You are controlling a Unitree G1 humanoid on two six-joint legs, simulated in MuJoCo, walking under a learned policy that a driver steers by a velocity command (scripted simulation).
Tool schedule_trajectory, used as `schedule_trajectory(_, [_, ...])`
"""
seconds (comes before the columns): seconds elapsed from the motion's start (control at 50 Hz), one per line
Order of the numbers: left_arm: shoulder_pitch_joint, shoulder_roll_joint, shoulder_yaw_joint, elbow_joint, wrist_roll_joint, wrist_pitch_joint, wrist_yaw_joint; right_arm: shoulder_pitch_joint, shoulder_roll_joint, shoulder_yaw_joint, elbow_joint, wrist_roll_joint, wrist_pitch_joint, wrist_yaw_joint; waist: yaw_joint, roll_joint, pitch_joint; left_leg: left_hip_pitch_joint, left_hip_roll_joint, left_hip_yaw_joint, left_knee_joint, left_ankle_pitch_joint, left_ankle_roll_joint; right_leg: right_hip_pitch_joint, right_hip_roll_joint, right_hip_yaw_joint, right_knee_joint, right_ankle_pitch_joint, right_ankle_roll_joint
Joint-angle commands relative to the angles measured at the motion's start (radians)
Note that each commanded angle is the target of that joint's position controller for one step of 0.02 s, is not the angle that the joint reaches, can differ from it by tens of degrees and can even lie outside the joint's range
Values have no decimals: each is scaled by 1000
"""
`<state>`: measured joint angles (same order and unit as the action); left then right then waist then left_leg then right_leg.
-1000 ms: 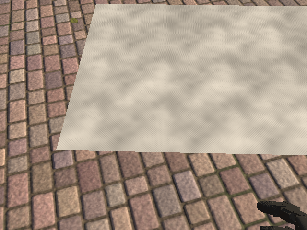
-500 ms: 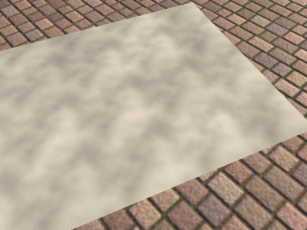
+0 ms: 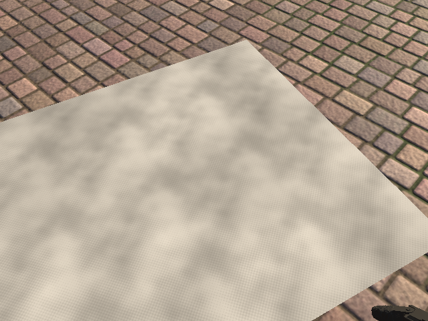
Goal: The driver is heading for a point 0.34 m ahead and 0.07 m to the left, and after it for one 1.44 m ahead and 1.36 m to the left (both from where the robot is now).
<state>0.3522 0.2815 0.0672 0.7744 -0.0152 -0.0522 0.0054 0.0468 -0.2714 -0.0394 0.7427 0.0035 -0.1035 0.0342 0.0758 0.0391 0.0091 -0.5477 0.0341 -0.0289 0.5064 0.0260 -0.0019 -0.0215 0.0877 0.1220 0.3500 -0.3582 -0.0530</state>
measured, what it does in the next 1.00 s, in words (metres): walks ahead, turning left: left foot, then right foot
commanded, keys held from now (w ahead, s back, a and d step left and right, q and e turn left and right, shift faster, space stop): w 0.16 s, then q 0.84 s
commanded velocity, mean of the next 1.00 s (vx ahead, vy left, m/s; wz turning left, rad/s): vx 0.20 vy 0.00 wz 0.32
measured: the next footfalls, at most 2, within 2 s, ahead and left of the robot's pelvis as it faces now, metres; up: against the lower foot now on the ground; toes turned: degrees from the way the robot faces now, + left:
left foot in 0.04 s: +0.20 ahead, +0.12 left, +0.00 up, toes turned -1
right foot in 0.50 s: +0.40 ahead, -0.08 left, +0.00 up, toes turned +11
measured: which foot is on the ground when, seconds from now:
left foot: up 0.00-0.02, down 0.04-0.52, up 0.54-0.90, down 0.92-1.00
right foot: down 0.00-0.06, up 0.08-0.48, down 0.50-0.92, up 0.94-1.00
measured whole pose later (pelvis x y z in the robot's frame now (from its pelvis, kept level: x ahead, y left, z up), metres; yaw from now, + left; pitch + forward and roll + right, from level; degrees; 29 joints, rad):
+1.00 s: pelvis +0.26 +0.05 +0.00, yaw +25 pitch +1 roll -2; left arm 0.11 0.31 0.09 0.77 0.01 0.02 0.03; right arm 0.22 -0.30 -0.07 0.68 -0.02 0.05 0.00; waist 0.00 -0.03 0.04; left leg -0.33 0.00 -0.01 0.60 -0.30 0.04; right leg -0.48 -0.05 -0.04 0.91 -0.47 0.05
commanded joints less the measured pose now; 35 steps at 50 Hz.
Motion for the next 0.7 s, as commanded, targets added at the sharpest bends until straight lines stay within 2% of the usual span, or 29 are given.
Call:
schedule_trajectory(0.02, [9, 164, 43, -30, 0, 3, 8, 2, -137, -44, -65, 0, -27, 1, -64, -152, -7, 112, -24, 31, -50, -79, 56, 15, -280, 147, 54, 604, -120])
schedule_trajectory(0.04, [0, 142, 33, -36, 4, 6, 7, 127, -172, -62, -30, -6, -30, -4, -122, -130, -101, 303, -16, 28, -46, -44, 91, -20, -223, 102, 209, 704, -93])
schedule_trajectory(0.06, [0, 101, 14, -60, 21, 7, 10, 297, -227, -74, -8, -18, -30, -9, -187, -35, -254, 582, 144, -157, -18, -30, 160, -178, -151, 45, 492, 508, -55])
schedule_trajectory(0.08, [153, 19, -8, -63, -1, -11, 5, 377, -292, -94, 32, -14, -19, -1, -127, 277, -360, 910, 346, -617, -112, -249, 325, -571, 13, -22, 840, -110, 23])
schedule_trajectory(0.1, [107, 103, 3, -50, -11, -22, 3, 380, -193, -68, 32, 16, -16, 3, -167, 187, -312, 900, 344, -729, -203, -488, 304, -710, -28, 65, 942, -211, 19])
schedule_trajectory(0.12, [-9, 151, 16, -75, -22, -27, 0, 312, -147, -54, 20, 15, -12, -2, -175, 98, -165, 775, 312, -580, -221, -499, 257, -764, -79, 45, 956, -124, 12])
schedule_trajectory(0.14, [-74, 141, 12, -93, -13, -31, 1, 246, -138, -46, 6, 0, -5, -5, -151, 20, -93, 644, 272, -468, -238, -402, 232, -739, -128, -1, 917, -42, 11])
schedule_trajectory(0.16, [-106, 131, 15, -102, 3, -33, 0, 212, -119, -39, 4, -9, -1, -5, -131, 1, -34, 539, 241, -401, -266, -303, 234, -719, -156, -15, 856, 10, 16])
schedule_trajectory(0.18, [-102, 121, 18, -105, 11, -31, 1, 188, -109, -31, 1, -19, -4, -5, -100, 32, -15, 464, 213, -351, -276, -117, 233, -656, -176, -21, 812, 38, 24])
schedule_trajectory(0.22, [-64, 85, 13, -99, 22, -25, 4, 180, -104, -26, 11, -11, -6, -5, -62, 45, -35, 413, 178, -247, -262, 267, 242, -577, -173, -47, 728, 18, 55])
schedule_trajectory(0.24, [-64, 67, 9, -101, 27, -22, 8, 183, -114, -29, 19, -8, -6, -8, -55, 36, -43, 393, 168, -200, -253, 414, 246, -556, -166, -62, 666, 22, 73])
schedule_trajectory(0.28, [-105, 40, -2, -115, 30, -19, 12, 187, -161, -44, 30, -2, 5, -22, -58, 39, -60, 380, 148, -141, -238, 543, 242, -526, -144, -82, 528, 102, 97])
schedule_trajectory(0.34, [-191, 46, -2, -129, 22, -9, 13, 219, -193, -59, 42, 14, 34, -38, -87, 51, -82, 362, 107, -107, -211, 493, 202, -458, -98, -88, 363, 277, 106])
schedule_trajectory(0.42, [-286, 67, 5, -156, 17, -6, 8, 257, -185, -63, 54, 25, 70, -55, -111, 67, -70, 393, 118, -189, -147, 316, 180, -435, -68, -54, 227, 306, 103])
schedule_trajectory(0.46, [-262, 94, 17, -151, 19, -15, 3, 233, -181, -65, 39, 26, 82, -64, -88, 77, -73, 405, 118, -254, -89, 211, 160, -384, -66, -38, 148, 297, 85])
schedule_trajectory(0.48, [-222, 101, 23, -137, 23, -23, 2, 201, -175, -64, 26, 27, 86, -67, -58, 72, -81, 386, 95, -264, -39, 153, 138, -309, -69, -49, 71, 365, 66])
schedule_trajectory(0.5, [-184, 132, 32, -131, 36, -31, 7, 203, -144, -56, 12, 21, 86, -66, -47, 37, -118, 336, 40, -250, 51, 65, 98, -182, -133, -21, 22, 507, 29])
schedule_trajectory(0.52, [-114, 196, 44, -135, 54, -28, 23, 201, -87, -37, -20, -4, 81, -64, -32, -117, -216, 191, -44, -170, 284, -226, 48, 34, -337, 136, 74, 873, -51])
schedule_trajectory(0.54, [-112, 201, 44, -139, 56, -7, 22, 383, -50, -24, -12, 2, 76, -59, -102, -338, -331, -9, -141, -94, 509, -784, 0, 216, -559, 374, 107, 1047, -233])
schedule_trajectory(0.56, [-128, 141, 34, -144, 35, 8, 18, 400, -150, -46, 16, 12, 88, -58, -88, -246, -325, -53, -71, -100, 637, -739, -30, 150, -544, 405, 61, 813, -249])
schedule_trajectory(0.58, [-166, 98, 21, -153, 30, 14, 20, 321, -191, -65, 9, 20, 106, -62, -75, -178, -228, -90, -45, -80, 701, -663, -51, 72, -469, 293, 41, 647, -207])
schedule_trajectory(0.6, [-217, 90, 16, -153, 32, 22, 21, 288, -183, -69, 6, 21, 129, -72, -87, -139, -173, -96, -21, -65, 712, -597, -66, -17, -416, 214, 10, 513, -177])
schedule_trajectory(0.62, [-255, 89, 14, -154, 31, 27, 21, 275, -183, -74, -2, 15, 149, -78, -94, -151, -126, -77, -4, -63, 713, -546, -80, -107, -394, 164, -24, 422, -169])
schedule_trajectory(0.64, [-278, 106, 18, -148, 40, 30, 22, 276, -159, -70, -10, 15, 161, -78, -107, -176, -94, -23, -2, -40, 704, -502, -88, -199, -363, 101, -58, 382, -166])
schedule_trajectory(0.66, [-288, 108, 19, -143, 45, 31, 24, 275, -139, -67, -19, 15, 167, -77, -111, -189, -78, 7, -4, -19, 673, -471, -91, -242, -342, 52, -79, 358, -166])
schedule_trajectory(0.7, [-283, 110, 23, -130, 44, 30, 31, 250, -116, -62, -42, 13, 166, -74, -102, -194, -82, 22, 5, 0, 588, -438, -89, -232, -346, 1, -89, 370, -178])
